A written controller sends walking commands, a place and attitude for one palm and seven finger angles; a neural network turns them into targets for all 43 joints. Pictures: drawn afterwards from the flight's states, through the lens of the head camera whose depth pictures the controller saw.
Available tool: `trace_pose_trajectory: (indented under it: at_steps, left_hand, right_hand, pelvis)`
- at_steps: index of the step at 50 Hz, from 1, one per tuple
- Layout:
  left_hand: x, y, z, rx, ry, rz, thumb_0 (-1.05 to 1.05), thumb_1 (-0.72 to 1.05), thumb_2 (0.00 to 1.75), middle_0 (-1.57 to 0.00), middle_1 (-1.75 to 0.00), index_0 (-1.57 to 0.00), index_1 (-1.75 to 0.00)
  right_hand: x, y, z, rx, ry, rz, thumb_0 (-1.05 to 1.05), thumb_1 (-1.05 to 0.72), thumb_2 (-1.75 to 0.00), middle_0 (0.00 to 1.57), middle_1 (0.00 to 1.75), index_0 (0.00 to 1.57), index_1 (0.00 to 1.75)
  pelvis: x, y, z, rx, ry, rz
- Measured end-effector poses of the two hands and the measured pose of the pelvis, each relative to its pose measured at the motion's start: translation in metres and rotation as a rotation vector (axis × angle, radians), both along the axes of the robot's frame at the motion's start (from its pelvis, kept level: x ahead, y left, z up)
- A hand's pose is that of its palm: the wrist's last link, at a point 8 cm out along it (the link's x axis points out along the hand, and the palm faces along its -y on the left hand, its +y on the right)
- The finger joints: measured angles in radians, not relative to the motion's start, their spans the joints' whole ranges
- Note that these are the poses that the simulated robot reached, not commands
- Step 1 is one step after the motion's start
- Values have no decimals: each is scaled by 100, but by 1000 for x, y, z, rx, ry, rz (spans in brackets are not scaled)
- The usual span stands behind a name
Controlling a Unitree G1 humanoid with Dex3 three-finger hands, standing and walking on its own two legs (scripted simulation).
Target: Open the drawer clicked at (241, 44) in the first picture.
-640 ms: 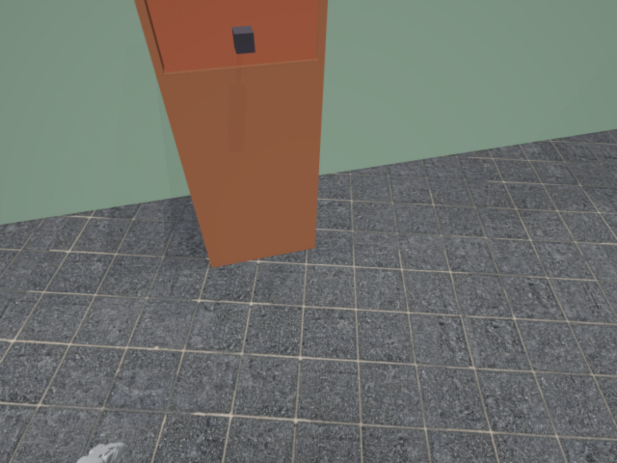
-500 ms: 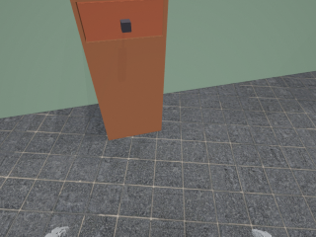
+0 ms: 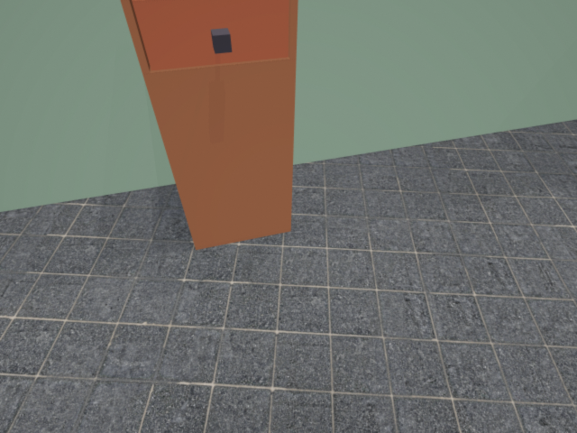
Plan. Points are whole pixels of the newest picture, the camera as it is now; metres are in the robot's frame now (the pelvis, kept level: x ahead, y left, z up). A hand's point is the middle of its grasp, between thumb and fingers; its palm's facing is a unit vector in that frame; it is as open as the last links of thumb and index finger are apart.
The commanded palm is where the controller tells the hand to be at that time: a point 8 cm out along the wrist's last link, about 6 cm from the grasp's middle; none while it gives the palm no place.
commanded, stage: stand and wait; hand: left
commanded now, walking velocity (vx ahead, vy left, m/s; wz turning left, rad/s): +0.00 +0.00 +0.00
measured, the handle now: (220, 37) +0.99 +0.24 +0.12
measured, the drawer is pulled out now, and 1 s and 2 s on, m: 0.00 0.00 0.00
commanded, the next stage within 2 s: look at it before walking up in 0.24 s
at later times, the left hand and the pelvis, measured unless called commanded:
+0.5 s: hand out of the picture +0.07 +0.24 -0.15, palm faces -0.03 -0.94 -0.33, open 7.4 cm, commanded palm none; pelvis -0.01 -0.01 +0.00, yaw +0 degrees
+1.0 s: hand out of the picture +0.08 +0.24 -0.15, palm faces -0.03 -0.94 -0.34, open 7.4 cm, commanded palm none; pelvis +0.00 -0.01 +0.00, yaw -2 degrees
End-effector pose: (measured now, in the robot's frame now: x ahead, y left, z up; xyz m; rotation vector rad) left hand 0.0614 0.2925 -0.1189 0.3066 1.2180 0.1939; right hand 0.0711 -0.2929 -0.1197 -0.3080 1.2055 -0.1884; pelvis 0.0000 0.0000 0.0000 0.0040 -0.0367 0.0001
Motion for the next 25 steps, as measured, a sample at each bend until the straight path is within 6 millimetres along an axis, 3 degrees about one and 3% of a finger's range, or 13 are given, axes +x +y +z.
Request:
trace_pose_trajectory:
  at_steps: [9,25]
  left_hand:
    - [1,-5,3,3,-14,-8,1,90,90,-21,-30,-20,-30]
    - [4,-12,3,-4,-20,-19,1,90,90,-21,-30,-20,-30]
  right_hand:
    - [-13,-3,-2,10,14,-13,0,-90,-90,20,30,21,30]
    - [-14,-6,-1,13,12,-14,0,-90,-90,20,30,21,30]
  pelvis:
    - [-5,-4,1,1,-3,-3]
    - [-8,-8,2,0,4,-7]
